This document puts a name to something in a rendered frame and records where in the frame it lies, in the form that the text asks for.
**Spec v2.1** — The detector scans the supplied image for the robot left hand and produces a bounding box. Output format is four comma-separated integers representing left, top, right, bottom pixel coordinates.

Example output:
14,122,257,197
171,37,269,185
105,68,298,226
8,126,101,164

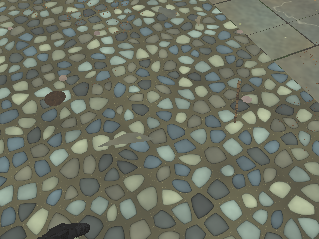
37,222,90,239

